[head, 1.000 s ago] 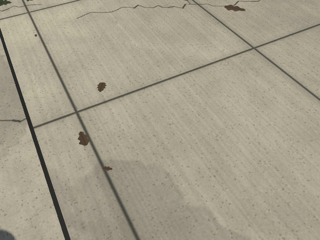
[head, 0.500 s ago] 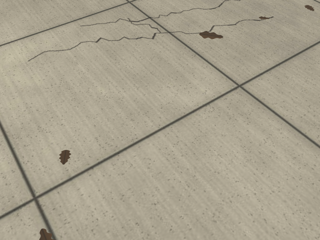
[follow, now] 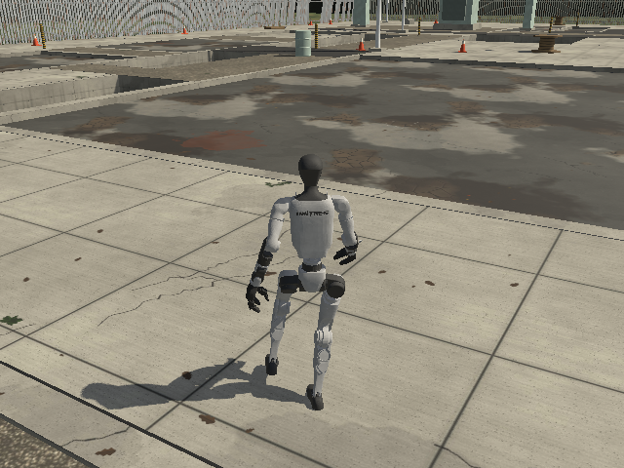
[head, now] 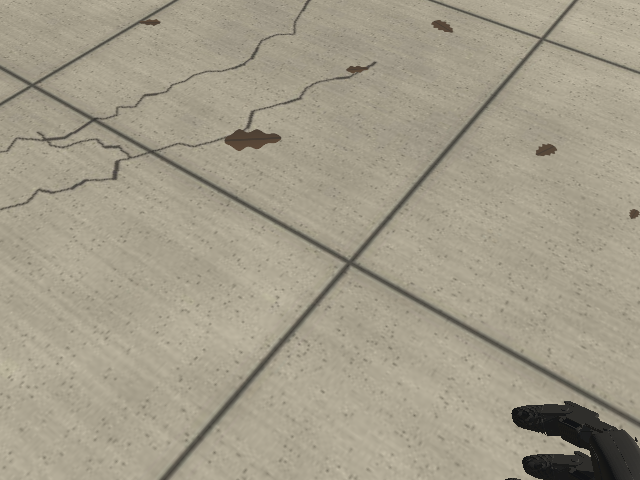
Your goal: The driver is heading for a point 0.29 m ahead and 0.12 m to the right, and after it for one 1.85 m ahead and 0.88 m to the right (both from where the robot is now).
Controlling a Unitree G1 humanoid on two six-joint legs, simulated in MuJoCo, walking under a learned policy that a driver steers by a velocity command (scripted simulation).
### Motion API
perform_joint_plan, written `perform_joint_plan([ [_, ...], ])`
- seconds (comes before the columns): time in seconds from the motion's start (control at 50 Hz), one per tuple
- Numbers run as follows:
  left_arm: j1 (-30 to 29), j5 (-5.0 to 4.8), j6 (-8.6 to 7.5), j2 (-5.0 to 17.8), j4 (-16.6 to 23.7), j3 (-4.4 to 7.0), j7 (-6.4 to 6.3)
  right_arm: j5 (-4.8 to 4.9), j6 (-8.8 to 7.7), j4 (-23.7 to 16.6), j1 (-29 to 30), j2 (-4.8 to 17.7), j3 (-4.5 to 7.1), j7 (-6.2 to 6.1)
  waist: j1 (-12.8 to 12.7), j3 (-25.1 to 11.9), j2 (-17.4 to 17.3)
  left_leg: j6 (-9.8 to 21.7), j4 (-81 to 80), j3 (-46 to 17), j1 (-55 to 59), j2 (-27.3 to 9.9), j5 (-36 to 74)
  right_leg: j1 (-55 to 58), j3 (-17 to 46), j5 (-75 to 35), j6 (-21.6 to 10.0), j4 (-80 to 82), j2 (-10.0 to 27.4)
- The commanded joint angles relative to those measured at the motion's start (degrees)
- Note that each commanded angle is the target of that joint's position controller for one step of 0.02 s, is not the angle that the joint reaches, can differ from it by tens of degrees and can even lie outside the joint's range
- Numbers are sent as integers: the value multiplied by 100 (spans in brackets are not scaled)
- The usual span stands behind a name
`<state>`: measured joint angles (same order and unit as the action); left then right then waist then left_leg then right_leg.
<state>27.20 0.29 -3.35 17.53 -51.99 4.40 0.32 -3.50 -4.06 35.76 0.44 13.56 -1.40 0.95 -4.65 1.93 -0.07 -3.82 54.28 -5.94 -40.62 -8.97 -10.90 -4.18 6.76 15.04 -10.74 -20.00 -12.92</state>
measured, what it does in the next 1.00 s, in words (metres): walks ahead, turning right: left foot, then right foot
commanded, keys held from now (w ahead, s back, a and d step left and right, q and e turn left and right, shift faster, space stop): w+e+shift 0.10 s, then e+shift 0.56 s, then shift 0.34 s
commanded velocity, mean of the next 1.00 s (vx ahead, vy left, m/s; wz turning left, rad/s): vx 0.33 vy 0.00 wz -0.82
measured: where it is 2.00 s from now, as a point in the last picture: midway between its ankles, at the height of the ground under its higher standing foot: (342, 461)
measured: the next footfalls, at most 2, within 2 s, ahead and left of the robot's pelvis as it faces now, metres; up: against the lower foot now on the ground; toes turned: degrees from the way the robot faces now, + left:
left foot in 0.16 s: +0.39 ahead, +0.18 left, +0.00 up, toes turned -13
right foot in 0.56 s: +0.51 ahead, -0.12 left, +0.00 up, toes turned -35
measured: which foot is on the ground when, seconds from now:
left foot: up 0.00-0.14, down 0.16-0.56, up 0.58-0.96, down 0.98-1.00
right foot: down 0.00-0.16, up 0.18-0.54, down 0.56-0.98, up 1.00-1.00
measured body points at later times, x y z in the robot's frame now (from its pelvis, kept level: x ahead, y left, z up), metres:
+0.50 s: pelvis +0.36 +0.05 +0.00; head +0.41 +0.00 +0.44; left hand +0.71 +0.18 -0.06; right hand +0.29 -0.26 -0.12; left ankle +0.35 +0.19 -0.74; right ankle +0.46 -0.10 -0.70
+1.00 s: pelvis +0.51 +0.03 -0.01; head +0.53 +0.01 +0.44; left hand +0.84 +0.06 -0.09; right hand +0.42 -0.27 -0.11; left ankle +0.63 +0.09 -0.74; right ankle +0.48 -0.09 -0.73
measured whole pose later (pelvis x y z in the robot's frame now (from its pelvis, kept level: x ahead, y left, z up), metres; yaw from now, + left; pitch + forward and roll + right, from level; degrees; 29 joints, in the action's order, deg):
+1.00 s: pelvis +0.51 +0.03 -0.01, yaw -48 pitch +1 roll +0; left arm 6.8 0.3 2.7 16.3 -33.5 3.5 -1.0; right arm -1.6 -0.4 40.3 -7.8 15.8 2.6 0.4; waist 0.2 1.5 0.4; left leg -1.2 34.8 -1.6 -20.0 -0.4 -16.3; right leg -24.1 10.4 15.4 -1.0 -37.3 -7.2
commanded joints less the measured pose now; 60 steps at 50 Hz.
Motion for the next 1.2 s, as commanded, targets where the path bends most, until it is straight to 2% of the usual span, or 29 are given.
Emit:
perform_joint_plan([
  [0.02, -329, -52, -171, 939, 533, 252, 48, 132, 2, -443, 418, 449, 59, 42, 73, 291, 64, 16, -1393, 670, 1326, 468, 1468, -1475, 1362, -2154, -503, 1003, 1118],
  [0.08, -185, -72, -137, 1033, 531, 307, 35, 186, -36, -590, 580, 632, 105, 12, -74, 78, 278, 173, -2214, 565, 1639, 687, 1631, -613, 1565, -2929, -256, 587, 1325],
  [0.14, -458, -27, -113, 1409, 593, 398, -6, 150, -134, -228, -875, 1193, 345, -169, 682, -772, 244, 341, -2713, 515, 3395, 1057, 1013, -174, 1529, -4811, 273, -1615, 1115],
  [0.16, -745, -69, -152, 1247, 696, 364, 6, 89, -210, 9, -1963, 1465, 453, -262, 1249, -1255, 265, 439, -2667, 239, 4692, 587, 1164, -842, 1400, -4188, 477, -3015, 853],
  [0.18, -718, -90, -164, 269, 915, 121, -55, -79, -242, 185, -2956, 1805, 540, -331, 1333, -2005, -788, 566, -2227, -975, 6178, -1152, 2370, -2009, 730, 604, 548, -4963, 427],
  [0.2, 167, -313, -92, 320, 1266, 59, -146, -101, -162, 106, -2615, 2248, 682, -231, 691, -3189, -2313, 1407, -2624, -3716, 6987, -2519, 3197, -3189, 118, 2181, 731, -6446, 139],
  [0.22, -136, -17, 41, 755, 1020, 114, -217, 10, -49, -55, -2270, 1595, 606, -191, 768, -2742, -1065, 1426, -2483, -3028, 6436, -2100, 3675, -3437, 22, 1633, 719, -6540, 841],
  [0.24, -616, -360, 105, 576, 1386, 32, -166, 260, -71, -216, -1686, 993, 506, -251, 833, -1961, -1821, 1554, -2856, -2202, 6072, -1625, 2945, -4010, 118, 1361, 1061, -6727, 1158],
  [0.26, -928, -372, 229, 786, 1327, 103, -158, 310, -66, -160, -1346, 742, 452, -250, 763, -1396, -982, 1368, -2994, -1382, 5223, -1250, 2782, -3916, -73, 1048, 1172, -6553, 1474],
  [0.28, -1182, -340, 330, 885, 1452, 188, -133, 348, -58, -78, -1093, 668, 450, -269, 606, -908, -664, 1268, -3148, -847, 4561, -966, 2555, -3831, -119, 896, 1231, -6211, 1672],
  [0.34, -1414, -300, 492, 284, 1863, 38, -37, 385, -124, 128, -642, 781, 551, -241, 305, 2, -689, 1251, -3814, 215, 3135, -813, 2852, -3361, -390, 835, 1293, -4715, 1956],
  [0.46, -1583, -155, 557, 519, 1904, 91, 260, 579, -88, 214, -151, 1403, 797, -261, 214, -453, -476, 1034, -3531, 1600, 3203, -624, 3213, -1952, -895, -1369, 963, -2253, 1718],
  [0.52, -1518, -152, 597, 929, 1941, 309, 312, 696, 14, 211, -188, 1601, 888, -245, 44, -568, -422, 865, -2607, 1801, 3475, -615, 4006, -1361, -1259, -962, 614, -1844, 1339],
  [0.56, -484, -169, 541, 1287, 1674, 566, 182, 659, 141, 179, -262, 1401, 844, -213, -488, -864, 76, 552, -509, 1913, 2721, -304, 3226, 170, -1179, -1429, 137, -1084, 954],
  [0.58, -766, -246, 510, 1763, 1784, 623, 37, 316, 171, 101, -749, 681, 640, -161, 104, -705, 1826, 185, 1259, 1932, 1331, 511, -2035, 840, 553, -4327, -360, -895, 1897],
  [0.6, -1267, 94, 388, 2028, 2295, 584, 98, 318, 129, -108, -1223, 987, 624, -126, 459, -2034, 1982, -16, 2934, 630, -131, 1400, -3045, 1958, 3756, -2810, -1862, -249, 3220],
  [0.62, -1409, 46, 308, 1715, 2465, 526, 167, 401, 45, -108, -731, 1401, 681, -88, 99, -2237, 887, 118, 2818, -154, -212, 1100, -2454, 1741, 3690, -1890, -1568, 203, 3222],
  [0.66, -1782, -179, 260, 1324, 2429, 415, 118, 331, 25, -91, -381, 1314, 675, -163, 385, -1200, 32, 183, 1967, -230, -70, 816, -1776, 574, 2728, -1462, -906, 156, 2642],
  [0.7, -2218, -127, 348, 1038, 2539, 300, -27, 302, 144, 54, -536, 1357, 708, -180, 646, -1004, 82, 143, 1230, -93, 770, 669, -1575, -532, 1852, -2343, -616, 18, 2345],
  [0.76, -2085, -18, 438, 1040, 2431, 305, -176, 297, 236, 146, -646, 941, 595, -165, 598, -1188, 148, -71, 382, 251, 1355, 815, -1247, -1030, 1294, -3487, -531, -241, 2079],
  [0.9, -2025, 15, 584, 755, 2279, 181, -162, 348, 362, 38, -508, 769, 521, -122, 343, -1041, 743, -13, -918, 358, 1929, 819, -702, -1411, 1532, -1270, -209, -395, 2003],
  [0.96, -2019, -29, 573, 447, 2189, 58, -130, 255, 268, 67, -792, 642, 525, -35, 565, -853, 808, 285, -2621, 490, 2795, 813, 178, -1620, 1497, -581, 235, -775, 1721],
  [0.98, -1706, 27, 547, 193, 2131, -6, -146, 111, 245, -16, -789, 943, 572, -40, 396, -767, 129, 538, -3131, -338, 3002, 43, 727, -1841, 1090, 268, 641, -1489, 1274],
  [1.0, -1304, 12, 506, 240, 2113, 29, -148, 6, 255, -93, -553, 1299, 621, -65, 15, -505, -1187, 1302, -3481, -1436, 2841, -912, 1517, -2339, 296, 1515, 989, -2228, 542],
  [1.02, -1688, 25, 446, 606, 2207, 135, -174, -23, 221, -86, -564, 1191, 631, -98, 292, -478, -1559, 1926, -3836, -2240, 2296, -1399, 1072, -2259, 235, 1877, 1210, -3045, 824],
  [1.04, -1952, -60, 454, 888, 2165, 249, -198, 46, 193, -113, -524, 1082, 612, -127, 416, -369, -1112, 1920, -3814, -2053, 2325, -1181, 737, -2344, 319, 1728, 1292, -3686, 907],
  [1.1, -1770, -35, 598, 472, 1911, 203, -225, 297, 219, -50, -418, 916, 578, -194, 341, -380, -679, 1529, -3509, -1139, 2709, -629, 1102, -2486, 268, 1323, 1509, -4206, 1021],
  [1.16, -1914, -59, 559, -64, 1862, -7, -177, 305, 323, 60, -544, 708, 539, -165, 469, -566, -908, 1339, -3295, -405, 3009, -119, 1546, -1905, -293, 1200, 1586, -2698, 1233],
  [1.2, -1993, -104, 530, -30, 1822, -13, -155, 326, 379, 193, -889, 792, 572, -162, 629, -710, -1126, 1441, -3147, -470, 3310, -158, 1713, -1551, -447, 996, 1581, -1724, 1231],
])
Velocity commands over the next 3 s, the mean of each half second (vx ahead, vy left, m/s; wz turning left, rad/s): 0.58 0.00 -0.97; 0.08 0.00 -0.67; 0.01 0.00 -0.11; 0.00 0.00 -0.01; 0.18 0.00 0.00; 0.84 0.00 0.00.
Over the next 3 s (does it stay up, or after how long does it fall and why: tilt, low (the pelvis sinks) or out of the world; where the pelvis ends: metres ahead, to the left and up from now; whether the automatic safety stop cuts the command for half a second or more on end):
stays up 0.75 -0.26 -0.02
